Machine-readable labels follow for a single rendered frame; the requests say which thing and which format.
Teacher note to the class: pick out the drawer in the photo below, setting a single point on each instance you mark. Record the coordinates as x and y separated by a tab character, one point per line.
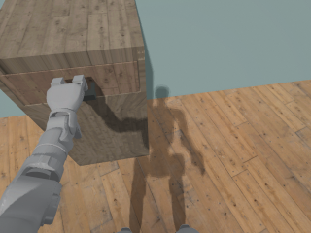
109	79

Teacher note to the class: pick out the robot left forearm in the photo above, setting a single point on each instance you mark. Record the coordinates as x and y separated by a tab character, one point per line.
48	157

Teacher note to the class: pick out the robot left upper arm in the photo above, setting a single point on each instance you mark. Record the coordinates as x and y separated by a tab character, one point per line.
31	203

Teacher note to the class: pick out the robot shin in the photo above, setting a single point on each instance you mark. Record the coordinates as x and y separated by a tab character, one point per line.
125	229
184	226

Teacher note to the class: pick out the left robot shin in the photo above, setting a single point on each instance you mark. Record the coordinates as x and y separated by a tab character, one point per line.
125	229

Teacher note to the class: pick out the left robot hand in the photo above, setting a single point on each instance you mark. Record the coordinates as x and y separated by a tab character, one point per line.
70	96

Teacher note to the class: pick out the cabinet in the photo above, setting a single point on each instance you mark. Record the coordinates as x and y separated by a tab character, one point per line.
39	35

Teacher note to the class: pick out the right robot shin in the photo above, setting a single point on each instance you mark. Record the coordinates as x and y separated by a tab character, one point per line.
184	226

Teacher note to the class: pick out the handle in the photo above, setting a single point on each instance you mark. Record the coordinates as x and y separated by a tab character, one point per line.
90	94

